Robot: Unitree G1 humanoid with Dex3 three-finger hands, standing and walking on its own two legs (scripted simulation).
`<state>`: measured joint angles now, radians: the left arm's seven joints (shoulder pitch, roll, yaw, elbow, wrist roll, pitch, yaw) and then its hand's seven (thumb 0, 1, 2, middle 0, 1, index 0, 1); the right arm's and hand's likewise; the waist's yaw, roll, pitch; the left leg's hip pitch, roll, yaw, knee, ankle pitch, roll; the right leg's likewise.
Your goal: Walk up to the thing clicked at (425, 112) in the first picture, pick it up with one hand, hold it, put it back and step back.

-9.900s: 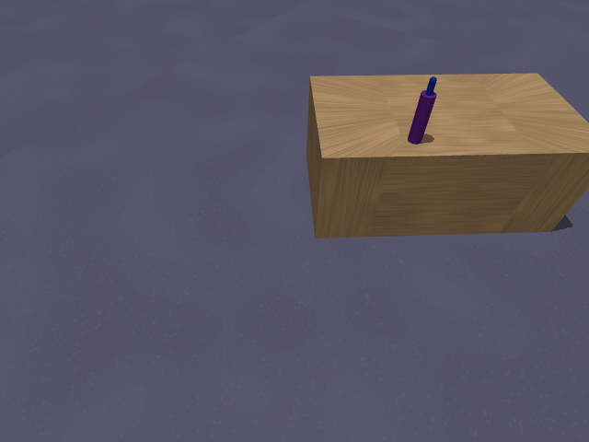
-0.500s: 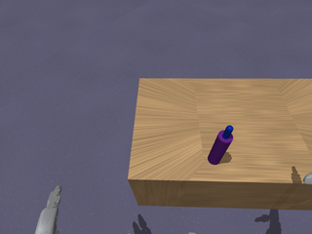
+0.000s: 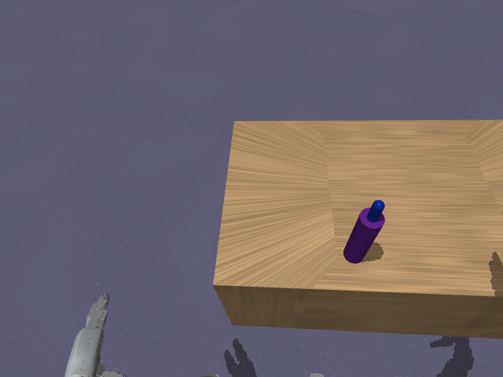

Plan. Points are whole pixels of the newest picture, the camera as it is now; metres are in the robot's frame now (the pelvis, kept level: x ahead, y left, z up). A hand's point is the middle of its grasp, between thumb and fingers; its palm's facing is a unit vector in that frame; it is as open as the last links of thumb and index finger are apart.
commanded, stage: go down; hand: right
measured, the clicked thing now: (364, 232) +0.45 -0.21 -0.17
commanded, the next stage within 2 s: approach in 0.16 s
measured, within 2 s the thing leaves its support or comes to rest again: neither
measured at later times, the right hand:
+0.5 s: hand out of the picture +0.37 -0.39 +0.05, palm faces +0.20 +0.98 -0.02, open 17.7 cm
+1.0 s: hand (415, 255) +0.40 -0.31 -0.18, palm faces +0.15 +0.99 +0.05, open 17.7 cm
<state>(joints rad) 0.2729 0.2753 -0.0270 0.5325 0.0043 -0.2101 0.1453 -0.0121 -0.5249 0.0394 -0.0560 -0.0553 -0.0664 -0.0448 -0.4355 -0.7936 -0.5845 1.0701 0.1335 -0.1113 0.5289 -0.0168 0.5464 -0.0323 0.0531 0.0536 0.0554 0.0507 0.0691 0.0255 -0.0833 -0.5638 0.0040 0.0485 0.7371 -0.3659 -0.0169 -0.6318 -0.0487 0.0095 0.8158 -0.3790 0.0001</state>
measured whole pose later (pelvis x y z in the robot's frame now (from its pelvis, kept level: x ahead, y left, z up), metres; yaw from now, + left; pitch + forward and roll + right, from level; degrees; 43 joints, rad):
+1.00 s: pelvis -0.05 -0.01 -0.14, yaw +5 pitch +28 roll +7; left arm 0.35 0.31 0.04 0.00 0.11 -0.25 0.00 -0.01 -0.53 0.04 -0.06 -0.05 -0.06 -0.05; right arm -0.59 -0.78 -0.75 1.27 0.16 -0.64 0.49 -0.02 0.60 -0.03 0.05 0.06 0.06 0.05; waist 0.28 0.07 -0.13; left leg -1.35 -0.03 0.08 1.40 -0.55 -0.02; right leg -1.44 -0.09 0.07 1.52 -0.58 -0.01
